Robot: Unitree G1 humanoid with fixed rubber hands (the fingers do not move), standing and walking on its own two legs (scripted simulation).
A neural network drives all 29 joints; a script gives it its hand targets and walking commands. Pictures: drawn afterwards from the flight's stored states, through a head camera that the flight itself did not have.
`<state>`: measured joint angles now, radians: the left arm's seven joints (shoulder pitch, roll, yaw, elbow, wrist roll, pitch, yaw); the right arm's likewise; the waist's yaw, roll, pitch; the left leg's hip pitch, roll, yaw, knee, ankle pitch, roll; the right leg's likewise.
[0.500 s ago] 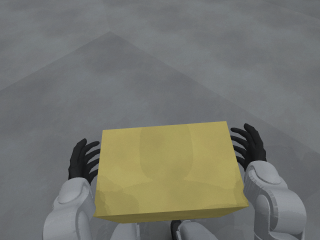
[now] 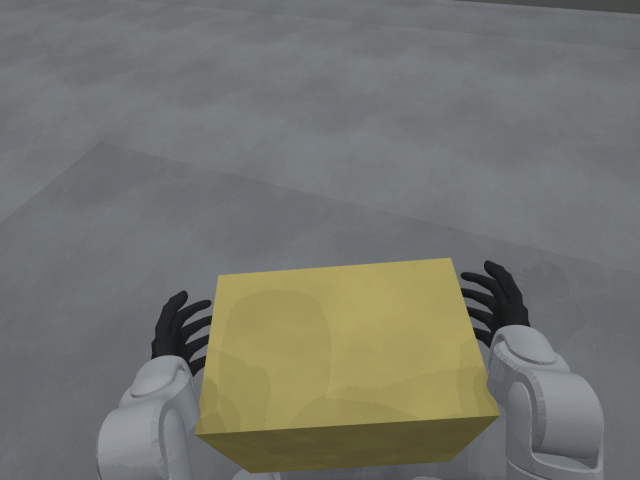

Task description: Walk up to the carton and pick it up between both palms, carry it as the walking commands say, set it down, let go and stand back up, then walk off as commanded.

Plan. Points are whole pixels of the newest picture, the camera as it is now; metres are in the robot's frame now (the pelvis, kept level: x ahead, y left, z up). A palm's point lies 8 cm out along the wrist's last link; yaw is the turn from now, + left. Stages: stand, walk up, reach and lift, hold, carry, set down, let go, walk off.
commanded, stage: carry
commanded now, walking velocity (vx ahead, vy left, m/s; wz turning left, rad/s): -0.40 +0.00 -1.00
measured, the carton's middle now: (342, 374) +0.25 +0.01 -0.02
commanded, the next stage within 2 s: none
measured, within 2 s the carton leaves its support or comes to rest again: neither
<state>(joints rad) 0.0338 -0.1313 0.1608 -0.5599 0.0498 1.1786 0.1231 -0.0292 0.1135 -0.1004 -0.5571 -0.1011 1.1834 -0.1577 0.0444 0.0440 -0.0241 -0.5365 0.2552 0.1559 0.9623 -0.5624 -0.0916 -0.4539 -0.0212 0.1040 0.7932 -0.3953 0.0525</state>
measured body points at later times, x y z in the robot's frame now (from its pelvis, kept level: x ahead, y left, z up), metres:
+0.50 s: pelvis -0.16 +0.01 +0.04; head -0.15 +0.03 +0.49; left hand +0.13 +0.07 +0.12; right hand -0.02 -0.25 +0.14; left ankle -0.07 +0.08 -0.70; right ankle -0.27 -0.11 -0.65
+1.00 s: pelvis -0.27 +0.02 +0.04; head -0.30 +0.03 +0.49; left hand +0.02 +0.06 +0.12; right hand -0.15 -0.26 +0.13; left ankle -0.24 +0.16 -0.69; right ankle -0.29 -0.09 -0.70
